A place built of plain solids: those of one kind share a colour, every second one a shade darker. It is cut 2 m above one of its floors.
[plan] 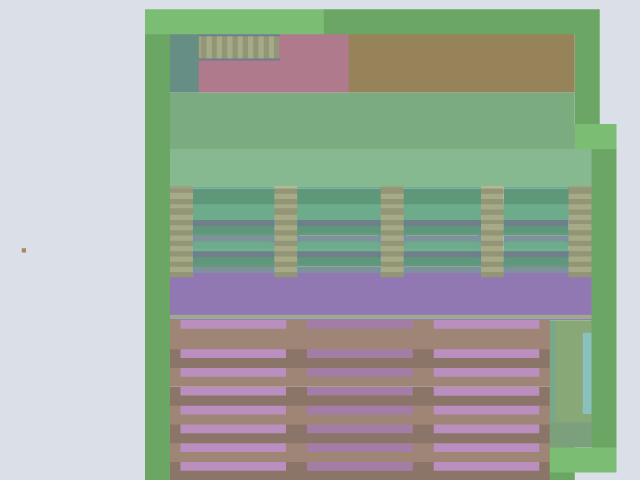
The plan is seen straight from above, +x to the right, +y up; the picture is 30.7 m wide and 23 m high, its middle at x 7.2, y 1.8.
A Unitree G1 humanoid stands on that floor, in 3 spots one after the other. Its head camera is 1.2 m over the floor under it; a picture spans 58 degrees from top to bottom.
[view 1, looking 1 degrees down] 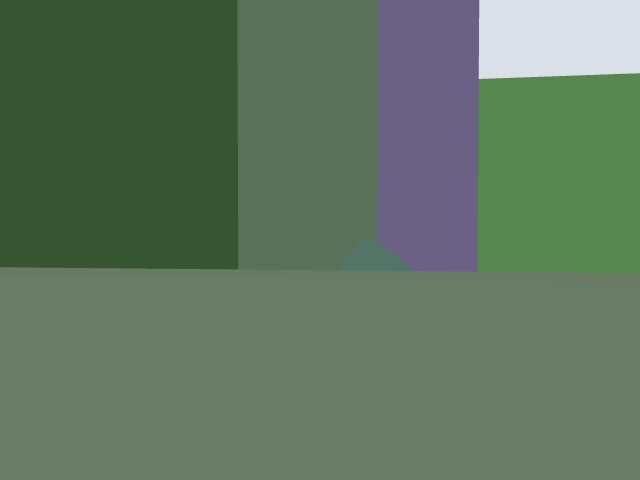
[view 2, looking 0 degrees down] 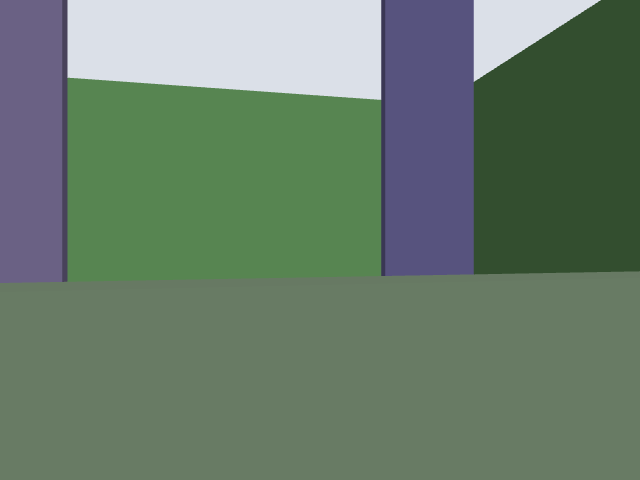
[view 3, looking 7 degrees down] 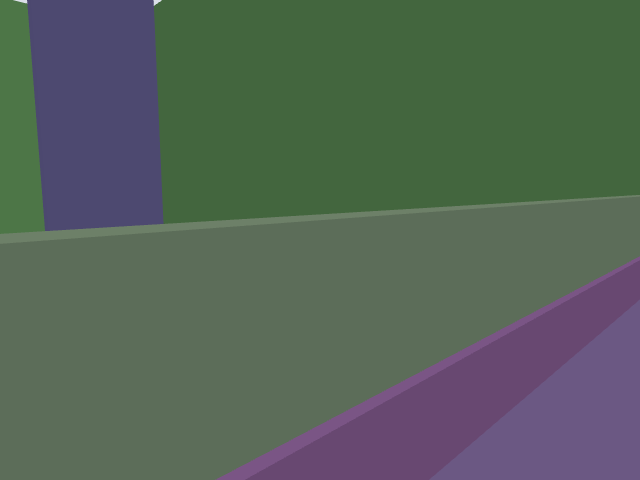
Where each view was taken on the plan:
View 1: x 18.39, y -0.86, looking -84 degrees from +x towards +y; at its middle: wall_slipende_plaster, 6.11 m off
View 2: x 9.39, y -0.86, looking -102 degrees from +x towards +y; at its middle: wall_plaster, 18.48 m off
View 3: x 6.84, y -0.86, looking -134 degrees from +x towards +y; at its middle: rail_front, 1.30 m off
